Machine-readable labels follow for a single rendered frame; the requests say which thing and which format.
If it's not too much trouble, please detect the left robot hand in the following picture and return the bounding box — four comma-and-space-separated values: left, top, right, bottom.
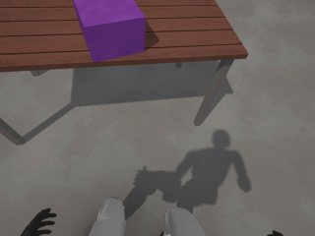
21, 207, 57, 236

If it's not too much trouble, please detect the table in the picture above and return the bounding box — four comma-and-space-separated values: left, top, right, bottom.
0, 0, 248, 146

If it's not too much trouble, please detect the right robot thigh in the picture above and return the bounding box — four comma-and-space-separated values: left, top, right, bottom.
163, 207, 206, 236

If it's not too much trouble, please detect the carton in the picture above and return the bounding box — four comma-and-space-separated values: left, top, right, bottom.
73, 0, 146, 63

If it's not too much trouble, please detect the robot left shin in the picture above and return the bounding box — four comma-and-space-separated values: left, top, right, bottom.
96, 195, 118, 220

